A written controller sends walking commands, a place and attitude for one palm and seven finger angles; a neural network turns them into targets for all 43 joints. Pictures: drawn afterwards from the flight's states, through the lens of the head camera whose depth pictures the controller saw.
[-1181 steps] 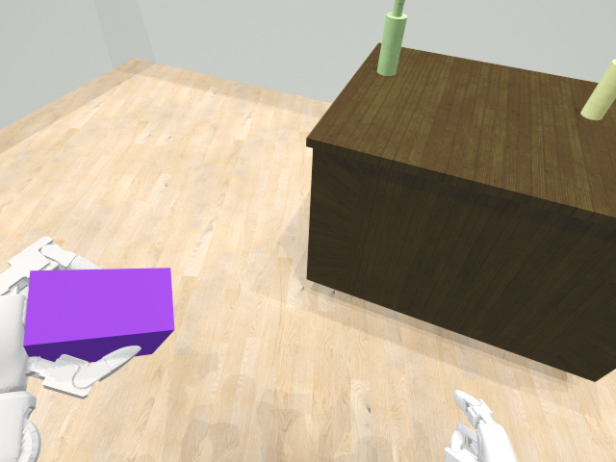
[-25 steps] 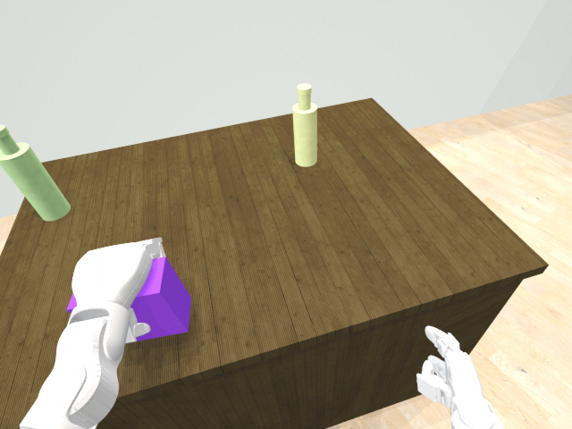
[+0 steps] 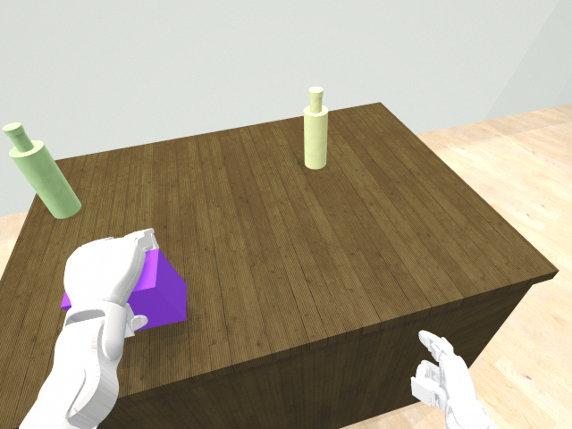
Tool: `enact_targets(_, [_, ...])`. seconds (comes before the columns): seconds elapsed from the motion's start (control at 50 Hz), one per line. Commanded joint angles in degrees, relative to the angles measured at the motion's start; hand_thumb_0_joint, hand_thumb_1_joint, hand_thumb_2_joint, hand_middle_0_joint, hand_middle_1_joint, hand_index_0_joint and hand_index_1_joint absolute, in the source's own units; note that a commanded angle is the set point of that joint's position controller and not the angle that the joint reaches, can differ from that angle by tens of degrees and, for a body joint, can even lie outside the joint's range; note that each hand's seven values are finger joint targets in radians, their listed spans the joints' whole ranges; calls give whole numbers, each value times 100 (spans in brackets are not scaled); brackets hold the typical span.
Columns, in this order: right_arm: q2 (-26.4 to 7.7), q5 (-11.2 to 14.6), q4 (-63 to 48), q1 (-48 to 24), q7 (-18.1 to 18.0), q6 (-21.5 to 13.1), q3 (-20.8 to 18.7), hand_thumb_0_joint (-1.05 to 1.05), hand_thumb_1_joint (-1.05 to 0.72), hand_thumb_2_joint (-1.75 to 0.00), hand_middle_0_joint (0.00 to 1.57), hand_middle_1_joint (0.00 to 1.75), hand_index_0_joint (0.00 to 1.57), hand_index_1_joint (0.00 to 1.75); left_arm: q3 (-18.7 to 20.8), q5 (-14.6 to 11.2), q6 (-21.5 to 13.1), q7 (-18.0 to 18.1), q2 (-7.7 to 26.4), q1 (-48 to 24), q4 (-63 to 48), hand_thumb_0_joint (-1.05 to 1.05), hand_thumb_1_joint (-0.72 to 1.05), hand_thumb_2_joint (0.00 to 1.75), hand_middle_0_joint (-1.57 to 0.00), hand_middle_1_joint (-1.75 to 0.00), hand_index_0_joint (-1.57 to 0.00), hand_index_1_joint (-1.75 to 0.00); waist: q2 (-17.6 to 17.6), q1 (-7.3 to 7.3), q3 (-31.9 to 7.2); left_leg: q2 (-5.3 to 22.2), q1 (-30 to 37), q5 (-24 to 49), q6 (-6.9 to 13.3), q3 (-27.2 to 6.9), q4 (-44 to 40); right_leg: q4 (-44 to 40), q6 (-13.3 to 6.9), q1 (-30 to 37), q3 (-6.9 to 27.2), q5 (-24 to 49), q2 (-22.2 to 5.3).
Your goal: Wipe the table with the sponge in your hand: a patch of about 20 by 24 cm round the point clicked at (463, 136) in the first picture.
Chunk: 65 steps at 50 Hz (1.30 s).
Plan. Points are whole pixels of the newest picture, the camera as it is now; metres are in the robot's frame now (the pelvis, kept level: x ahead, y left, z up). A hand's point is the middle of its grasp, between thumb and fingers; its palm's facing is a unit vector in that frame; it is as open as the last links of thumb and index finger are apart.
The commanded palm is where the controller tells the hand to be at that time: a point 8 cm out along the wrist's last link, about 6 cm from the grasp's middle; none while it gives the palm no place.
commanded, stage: move the sponge above the wiping area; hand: left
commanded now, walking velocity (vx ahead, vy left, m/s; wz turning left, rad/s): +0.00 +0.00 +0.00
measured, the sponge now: (137, 299) +0.24 +0.28 +0.05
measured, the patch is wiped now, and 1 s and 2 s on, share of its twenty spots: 0.00 0.00 0.00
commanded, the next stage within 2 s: lower the sponge onto the table in 0.40 s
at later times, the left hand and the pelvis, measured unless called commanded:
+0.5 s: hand (120, 274) +0.25 +0.29 +0.11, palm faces +0.14 -0.05 -0.99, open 9.8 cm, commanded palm +0.21 +0.27 +0.15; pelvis +0.00 -0.01 +0.00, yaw +0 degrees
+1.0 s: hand (128, 293) +0.24 +0.28 +0.08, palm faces +0.01 -0.10 -0.99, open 9.8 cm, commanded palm +0.21 +0.26 +0.14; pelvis +0.00 -0.01 +0.00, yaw +1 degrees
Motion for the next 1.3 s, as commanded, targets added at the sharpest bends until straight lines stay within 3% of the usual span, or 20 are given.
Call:
enact_targets(0.0, [-697,145,-1037,-1658,13,-219,-144,0,-90,-90,20,30,20,30,772,-186,869,150,884,-1494,-650,0,10,130,-120,-160,-120,-160,-67,-56,-935,-86,360,856,38,-384,-460,-524,-169,54,399,447,-97])
enact_targets(0.12, [-723,195,-1235,-1625,70,-95,-56,0,-90,-90,20,30,20,30,-137,-195,1166,-651,306,-1276,-764,0,10,130,-120,-160,-120,-160,-425,-291,-802,-60,232,632,160,-441,-409,-474,-91,-89,271,438,-99])
enact_targets(0.2, [-665,69,-1249,-1479,16,-163,-30,0,-90,-90,20,30,20,30,270,341,701,-621,997,-2011,-1241,0,10,130,-120,-160,-120,-160,-317,-213,-1246,-86,387,592,218,-463,-344,-378,-136,-13,389,242,-67])
enact_targets(0.26, [-723,-62,-1140,-1385,-75,-223,-105,0,-90,-90,20,30,20,30,1202,534,275,-221,1885,-2241,-1637,0,10,130,-120,-160,-120,-160,169,-22,-1450,-85,569,774,192,-533,-343,-389,-257,219,637,367,5])
enact_targets(0.28, [-569,-56,-1231,-1372,-84,-284,-83,0,-90,-90,20,30,20,30,950,508,199,-89,1425,-2163,-1700,0,10,130,-120,-160,-120,-160,176,-10,-1531,-131,613,1009,191,-488,-315,-364,-260,259,515,480,-21])
enact_targets(0.36, [-677,27,-994,-1456,-27,-267,-146,0,-90,-90,20,30,20,30,1208,196,478,231,1415,-1847,-945,0,10,130,-120,-160,-120,-160,134,14,-944,-122,578,988,93,-473,-385,-625,-313,45,693,439,-15])
enact_targets(0.48, [-774,200,-1127,-1649,37,-111,-115,0,-90,-90,20,30,20,30,283,-277,1290,-418,574,-1233,-340,0,10,130,-120,-160,-120,-160,-401,-200,-707,-145,224,771,154,-314,-325,-571,-97,57,490,612,-123])
enact_targets(0.58, [-753,100,-1306,-1457,8,-143,-85,0,-90,-90,20,30,20,30,410,-66,836,-837,1023,-1358,-1257,0,10,130,-120,-160,-120,-160,-393,-257,-1352,-187,425,1088,281,-324,-49,-340,-64,267,502,1250,-168])
enact_targets(0.66, [-746,-46,-1187,-1218,-123,-259,-116,0,-90,-90,20,30,20,30,1383,153,82,-481,1969,-1648,-1623,0,10,130,-120,-160,-120,-160,-138,-127,-1290,-176,659,1176,244,-410,3,-460,-166,122,780,1186,-123])
enact_targets(0.68, [-657,-57,-1210,-1161,-155,-299,-113,0,-90,-90,20,30,20,30,1221,230,-26,-339,1667,-1744,-1601,0,10,130,-120,-160,-120,-160,-67,-143,-1314,-204,639,1216,240,-365,8,-450,-173,107,679,1132,-117])
enact_targets(0.76, [-727,-5,-1049,-1224,-112,-307,-188,0,-90,-90,20,30,20,30,1453,165,103,96,1635,-1577,-1132,0,10,130,-120,-160,-120,-160,216,-66,-947,-181,623,1192,135,-404,-133,-589,-272,-39,820,963,-76])
enact_targets(0.88, [-770,154,-1109,-1490,-32,-200,-163,0,-90,-90,20,30,20,30,397,-180,877,-282,635,-1242,-411,0,10,130,-120,-160,-120,-160,-286,-226,-783,-158,298,827,160,-315,-245,-563,-106,-40,534,690,-130])
enact_targets(0.98, [-767,95,-1230,-1366,-47,-197,-131,0,-90,-90,20,30,20,30,363,-21,669,-631,863,-1385,-765,0,10,130,-120,-160,-120,-160,-521,-271,-1205,-173,323,868,261,-316,-105,-414,-56,70,467,900,-137])
enact_targets(1.04, [-709,1,-1190,-1199,-69,-234,-147,0,-90,-90,20,30,20,30,821,166,243,-453,1248,-1369,-1002,0,10,130,-120,-160,-120,-160,-471,-155,-1329,-171,463,1113,240,-353,-49,-380,-94,80,552,1123,-133])
enact_targets(1.06, [-777,-33,-1125,-1171,-99,-256,-172,0,-90,-90,20,30,20,30,1260,211,107,-310,1724,-1555,-1165,0,10,130,-120,-160,-120,-160,-219,-118,-1391,-162,509,1065,218,-380,-60,-385,-162,123,691,1077,-87])
enact_targets(1.12, [-685,-26,-1088,-1149,-113,-290,-178,0,-90,-90,20,30,20,30,1139,314,45,38,1307,-1424,-802,0,10,130,-120,-160,-120,-160,-96,-89,-1105,-195,436,1150,168,-338,-63,-457,-189,-49,630,1014,-90])
enact_targets(1.16, [-767,1,-1020,-1193,-98,-272,-215,0,-90,-90,20,30,20,30,1445,263,182,227,1612,-1489,-705,0,10,130,-120,-160,-120,-160,190,-31,-1024,-197,432,1076,133,-382,-133,-490,-267,-40,775,870,-52])
enact_targets(1.18, [-699,37,-1074,-1202,-73,-272,-212,0,-90,-90,20,30,20,30,1077,178,289,238,1138,-1396,-592,0,10,130,-120,-160,-120,-160,149,-88,-1014,-192,354,1054,140,-316,-127,-454,-215,-13,613,879,-73])
enact_targets(1.26, [-811,99,-1055,-1368,-24,-223,-235,0,-90,-90,20,30,20,30,920,-44,637,43,1025,-1061,-362,0,10,130,-120,-160,-120,-160,-95,-124,-943,-189,306,1030,142,-344,-163,-453,-167,7,600,951,-97])
enact_targets(1.28, [-755,114,-1168,-1330,-5,-227,-224,0,-90,-90,20,30,20,30,487,-110,672,-72,587,-934,-489,0,10,130,-120,-160,-120,-160,-122,-184,-1068,-184,300,1034,180,-307,-131,-408,-120,36,457,1013,-111])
